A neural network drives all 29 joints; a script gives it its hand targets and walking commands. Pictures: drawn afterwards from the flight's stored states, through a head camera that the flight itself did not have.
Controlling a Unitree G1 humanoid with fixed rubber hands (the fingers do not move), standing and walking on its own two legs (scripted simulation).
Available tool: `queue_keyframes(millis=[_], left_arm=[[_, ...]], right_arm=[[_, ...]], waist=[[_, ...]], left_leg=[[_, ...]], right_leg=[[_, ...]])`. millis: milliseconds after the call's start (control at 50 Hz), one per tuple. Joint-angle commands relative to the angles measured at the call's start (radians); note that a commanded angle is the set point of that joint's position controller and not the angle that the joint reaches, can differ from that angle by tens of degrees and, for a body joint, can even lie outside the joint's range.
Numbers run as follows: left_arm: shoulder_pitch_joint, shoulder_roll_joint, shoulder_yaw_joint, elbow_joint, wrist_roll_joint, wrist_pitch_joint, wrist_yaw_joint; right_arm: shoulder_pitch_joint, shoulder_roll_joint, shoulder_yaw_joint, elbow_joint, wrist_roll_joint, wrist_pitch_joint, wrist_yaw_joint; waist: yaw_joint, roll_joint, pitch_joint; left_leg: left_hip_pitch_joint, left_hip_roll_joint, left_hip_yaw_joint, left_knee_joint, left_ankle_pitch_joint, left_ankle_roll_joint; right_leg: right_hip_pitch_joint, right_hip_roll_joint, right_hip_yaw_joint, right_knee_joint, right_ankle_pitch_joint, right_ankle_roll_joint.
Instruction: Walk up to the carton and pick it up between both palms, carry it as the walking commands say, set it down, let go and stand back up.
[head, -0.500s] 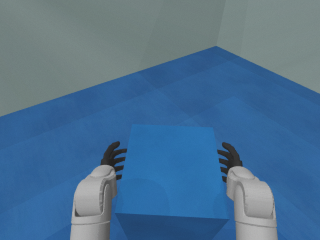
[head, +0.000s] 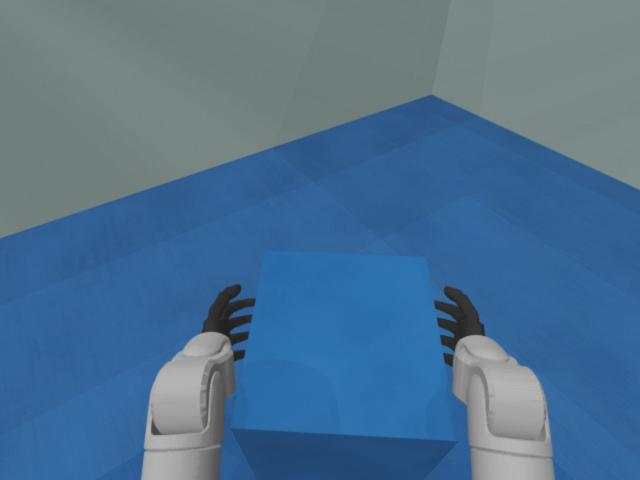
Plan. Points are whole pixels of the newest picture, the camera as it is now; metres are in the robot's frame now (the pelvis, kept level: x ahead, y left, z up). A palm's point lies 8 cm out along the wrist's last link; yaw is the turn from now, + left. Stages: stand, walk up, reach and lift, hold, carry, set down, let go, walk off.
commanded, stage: carry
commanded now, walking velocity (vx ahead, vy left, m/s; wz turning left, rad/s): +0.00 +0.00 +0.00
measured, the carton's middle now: (339, 377) +0.27 +0.00 +0.00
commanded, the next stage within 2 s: none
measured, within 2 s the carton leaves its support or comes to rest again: neither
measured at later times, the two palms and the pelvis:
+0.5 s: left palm (220, 341) +0.27 +0.14 +0.08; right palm (471, 345) +0.28 -0.15 +0.08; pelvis +0.00 +0.00 +0.00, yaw +0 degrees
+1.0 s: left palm (221, 338) +0.27 +0.14 +0.08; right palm (472, 343) +0.28 -0.15 +0.09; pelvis +0.00 +0.00 +0.00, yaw +0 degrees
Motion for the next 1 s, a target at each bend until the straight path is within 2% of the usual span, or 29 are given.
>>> queue_keyframes(millis=[0,980], left_arm=[[-0.423,-0.881,-0.624,-0.052,-0.344,-0.007,-0.229],[-0.458,-0.91,-0.639,-0.072,-0.37,0.055,-0.237]], right_arm=[[-0.416,0.877,0.645,-0.067,0.366,-0.006,0.246],[-0.452,0.91,0.659,-0.08,0.398,0.056,0.25]], waist=[[0.001,0.004,-0.205],[-0.004,0.005,-0.201]], left_leg=[[0.121,0.084,-0.081,-0.069,0.148,0.029],[0.134,0.086,-0.07,-0.075,0.154,0.025]], right_leg=[[0.05,-0.09,0.084,-0.091,0.183,-0.025],[0.064,-0.089,0.078,-0.108,0.189,-0.029]])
